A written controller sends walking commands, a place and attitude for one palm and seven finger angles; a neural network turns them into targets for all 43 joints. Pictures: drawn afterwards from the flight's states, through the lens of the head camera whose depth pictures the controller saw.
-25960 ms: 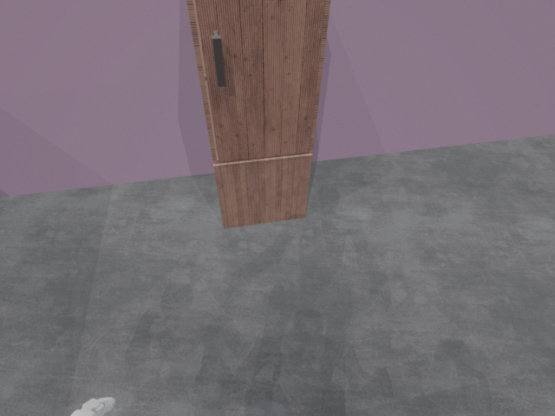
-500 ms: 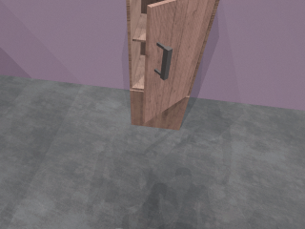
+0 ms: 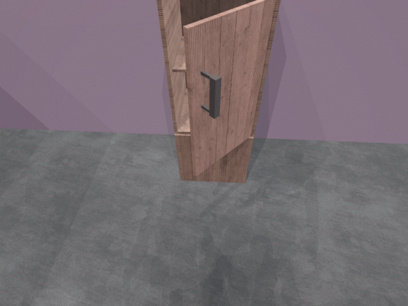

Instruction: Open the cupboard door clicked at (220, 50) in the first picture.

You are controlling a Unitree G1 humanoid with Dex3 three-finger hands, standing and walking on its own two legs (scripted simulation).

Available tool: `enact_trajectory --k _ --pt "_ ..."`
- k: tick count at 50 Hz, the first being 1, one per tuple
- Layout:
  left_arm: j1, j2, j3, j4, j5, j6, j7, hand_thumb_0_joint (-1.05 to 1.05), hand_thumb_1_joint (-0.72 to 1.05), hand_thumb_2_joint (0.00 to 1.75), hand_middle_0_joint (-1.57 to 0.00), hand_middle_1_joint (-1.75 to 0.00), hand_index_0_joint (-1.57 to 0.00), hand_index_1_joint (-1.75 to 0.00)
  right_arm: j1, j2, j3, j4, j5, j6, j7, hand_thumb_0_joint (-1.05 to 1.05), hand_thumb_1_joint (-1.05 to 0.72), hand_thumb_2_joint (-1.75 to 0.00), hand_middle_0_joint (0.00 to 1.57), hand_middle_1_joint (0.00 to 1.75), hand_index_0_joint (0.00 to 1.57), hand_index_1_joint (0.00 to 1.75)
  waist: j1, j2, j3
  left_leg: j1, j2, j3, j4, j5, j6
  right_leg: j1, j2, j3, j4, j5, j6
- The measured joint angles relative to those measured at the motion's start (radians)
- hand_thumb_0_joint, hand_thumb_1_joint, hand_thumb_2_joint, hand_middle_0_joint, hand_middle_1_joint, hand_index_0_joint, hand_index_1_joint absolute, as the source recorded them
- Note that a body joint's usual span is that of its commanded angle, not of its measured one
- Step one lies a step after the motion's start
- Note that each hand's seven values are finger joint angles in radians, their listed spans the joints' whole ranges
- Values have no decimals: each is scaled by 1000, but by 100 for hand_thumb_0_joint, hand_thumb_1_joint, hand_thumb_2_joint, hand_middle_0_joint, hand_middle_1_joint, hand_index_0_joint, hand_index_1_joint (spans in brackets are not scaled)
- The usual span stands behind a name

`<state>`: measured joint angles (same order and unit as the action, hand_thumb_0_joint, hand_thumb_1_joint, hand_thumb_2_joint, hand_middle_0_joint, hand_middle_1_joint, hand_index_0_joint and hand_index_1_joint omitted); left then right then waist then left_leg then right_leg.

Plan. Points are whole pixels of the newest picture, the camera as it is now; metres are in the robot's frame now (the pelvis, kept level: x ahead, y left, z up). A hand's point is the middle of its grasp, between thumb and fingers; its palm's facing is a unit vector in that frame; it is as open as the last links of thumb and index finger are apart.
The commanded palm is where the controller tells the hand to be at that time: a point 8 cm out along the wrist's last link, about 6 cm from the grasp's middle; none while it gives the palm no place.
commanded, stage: let the arm hang, fingers relaxed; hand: left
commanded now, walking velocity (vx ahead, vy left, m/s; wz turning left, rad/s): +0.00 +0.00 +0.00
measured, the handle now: (209, 94) +0.67 +0.02 +0.05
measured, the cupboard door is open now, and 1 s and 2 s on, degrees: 47 47 47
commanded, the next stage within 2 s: look to check the result in 0.18 s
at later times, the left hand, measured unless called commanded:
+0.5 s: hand out of the picture +0.08 +0.20 -0.16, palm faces +0.00 -0.95 -0.30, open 7.4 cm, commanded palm none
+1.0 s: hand out of the picture +0.09 +0.18 -0.16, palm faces +0.00 -0.96 -0.27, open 7.4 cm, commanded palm none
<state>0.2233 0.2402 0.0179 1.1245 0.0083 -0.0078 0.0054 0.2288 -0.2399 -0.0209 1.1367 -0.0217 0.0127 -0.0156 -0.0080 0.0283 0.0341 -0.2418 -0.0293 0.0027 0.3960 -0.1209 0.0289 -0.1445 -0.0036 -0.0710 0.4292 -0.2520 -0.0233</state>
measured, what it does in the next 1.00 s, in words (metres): shifts its weight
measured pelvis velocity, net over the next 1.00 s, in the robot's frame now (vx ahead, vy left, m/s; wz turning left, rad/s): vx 0.05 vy -0.03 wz -0.04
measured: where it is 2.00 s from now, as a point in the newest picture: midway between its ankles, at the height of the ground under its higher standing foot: outside the picture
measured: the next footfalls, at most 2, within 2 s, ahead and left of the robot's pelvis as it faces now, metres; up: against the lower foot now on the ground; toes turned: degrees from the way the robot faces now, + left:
left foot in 1.86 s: +0.12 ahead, +0.08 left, +0.00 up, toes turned -29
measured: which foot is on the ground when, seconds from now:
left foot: down 0.00-1.00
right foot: down 0.00-1.00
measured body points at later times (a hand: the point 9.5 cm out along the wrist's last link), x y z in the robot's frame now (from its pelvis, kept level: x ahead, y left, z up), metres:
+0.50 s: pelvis +0.03 -0.02 +0.00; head +0.05 -0.03 +0.45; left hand +0.08 +0.25 -0.14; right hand +0.08 -0.28 -0.15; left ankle +0.06 +0.10 -0.74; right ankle -0.01 -0.10 -0.74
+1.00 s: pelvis +0.05 -0.03 +0.00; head +0.06 -0.04 +0.45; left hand +0.09 +0.23 -0.14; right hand +0.09 -0.29 -0.15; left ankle +0.06 +0.10 -0.74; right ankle -0.01 -0.10 -0.74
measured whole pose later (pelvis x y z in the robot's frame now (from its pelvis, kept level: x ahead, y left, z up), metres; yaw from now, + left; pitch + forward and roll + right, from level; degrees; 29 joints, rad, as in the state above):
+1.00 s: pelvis +0.05 -0.03 +0.00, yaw -2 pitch -1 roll +0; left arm 0.19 0.22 0.02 1.13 0.00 0.00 0.02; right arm 0.15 -0.25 -0.01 1.13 -0.02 0.01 -0.04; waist 0.01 0.02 0.05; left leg -0.17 0.02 0.02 0.38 -0.19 -0.02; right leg -0.05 0.05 -0.05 0.34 -0.27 -0.06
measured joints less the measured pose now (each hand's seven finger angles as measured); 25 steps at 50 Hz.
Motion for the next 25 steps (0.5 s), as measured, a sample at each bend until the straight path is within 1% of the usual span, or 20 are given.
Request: enact_trajectory --k 11,25 --pt "-66 -4 -7 -4 -3 -12 -1 1 91 90 -20 -30 -20 -29 -56 -24 7 -3 1 -13 -2 1 -91 -90 20 30 20 29 -7 -10 10 30 12 -5 -23 -9 -14 41 15 -2 -47 4 -10" --pt "-58 16 -3 11 -6 -9 6 1 91 90 -20 -30 -20 -29 -89 -26 15 0 4 -8 -5 1 -91 -90 20 30 20 29 4 1 26 58 24 -8 -42 -24 -29 78 28 -2 -90 2 -22"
